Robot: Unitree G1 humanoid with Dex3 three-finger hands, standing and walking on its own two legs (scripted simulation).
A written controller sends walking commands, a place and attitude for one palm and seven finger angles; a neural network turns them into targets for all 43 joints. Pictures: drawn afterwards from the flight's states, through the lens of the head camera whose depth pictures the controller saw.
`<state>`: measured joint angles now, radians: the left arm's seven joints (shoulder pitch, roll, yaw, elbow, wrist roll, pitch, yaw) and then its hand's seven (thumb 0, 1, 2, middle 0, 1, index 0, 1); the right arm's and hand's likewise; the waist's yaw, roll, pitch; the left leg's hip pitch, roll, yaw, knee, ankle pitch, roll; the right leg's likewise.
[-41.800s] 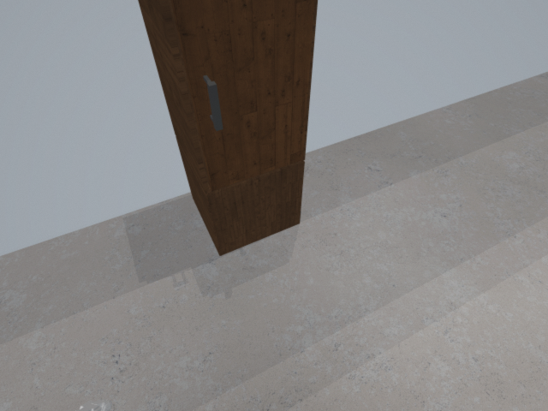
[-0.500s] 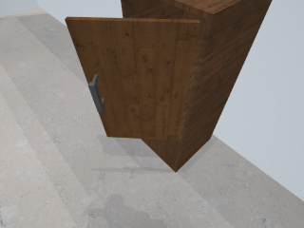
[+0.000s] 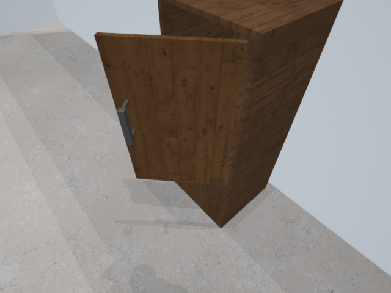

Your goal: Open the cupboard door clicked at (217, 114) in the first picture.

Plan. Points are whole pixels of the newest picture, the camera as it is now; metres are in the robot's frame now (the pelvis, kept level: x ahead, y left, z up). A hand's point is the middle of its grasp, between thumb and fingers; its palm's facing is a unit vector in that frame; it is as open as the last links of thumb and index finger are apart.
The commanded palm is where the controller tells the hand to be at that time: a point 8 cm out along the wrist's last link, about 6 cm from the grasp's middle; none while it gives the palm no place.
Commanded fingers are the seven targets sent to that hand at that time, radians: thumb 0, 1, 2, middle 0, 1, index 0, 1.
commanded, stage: look again from close up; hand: left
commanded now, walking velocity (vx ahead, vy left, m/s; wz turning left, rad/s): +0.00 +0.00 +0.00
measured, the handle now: (128, 122) +0.58 +0.25 -0.01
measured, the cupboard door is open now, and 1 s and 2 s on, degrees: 43 43 43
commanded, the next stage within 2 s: shuffle to correct the standing spot in 0.66 s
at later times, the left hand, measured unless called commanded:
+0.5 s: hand out of the picture +0.06 +0.25 -0.16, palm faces +0.04 -0.95 -0.30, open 7.4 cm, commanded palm none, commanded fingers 0.00 0.90 0.90 -0.20 -0.30 -0.20 -0.30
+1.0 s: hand out of the picture +0.04 +0.24 -0.17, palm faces +0.00 -0.97 -0.24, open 7.4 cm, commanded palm none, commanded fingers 0.00 0.90 0.90 -0.20 -0.30 -0.20 -0.30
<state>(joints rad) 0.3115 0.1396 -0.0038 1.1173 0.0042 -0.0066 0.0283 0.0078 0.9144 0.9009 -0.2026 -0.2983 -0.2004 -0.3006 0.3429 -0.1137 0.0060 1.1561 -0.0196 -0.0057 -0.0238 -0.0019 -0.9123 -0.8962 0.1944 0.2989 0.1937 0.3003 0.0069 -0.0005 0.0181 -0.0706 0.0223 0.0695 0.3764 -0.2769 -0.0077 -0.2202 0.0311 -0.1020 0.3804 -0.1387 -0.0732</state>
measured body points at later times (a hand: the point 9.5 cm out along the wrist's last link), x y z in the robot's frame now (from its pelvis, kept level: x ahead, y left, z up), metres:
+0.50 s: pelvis -0.02 +0.02 -0.01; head -0.04 +0.02 +0.44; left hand +0.06 +0.30 -0.14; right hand +0.01 -0.25 -0.15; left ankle -0.05 +0.12 -0.74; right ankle +0.05 -0.07 -0.74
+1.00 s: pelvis +0.01 +0.04 +0.00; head +0.01 +0.04 +0.45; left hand +0.04 +0.29 -0.15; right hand +0.06 -0.22 -0.15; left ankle -0.05 +0.12 -0.74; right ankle +0.05 -0.07 -0.74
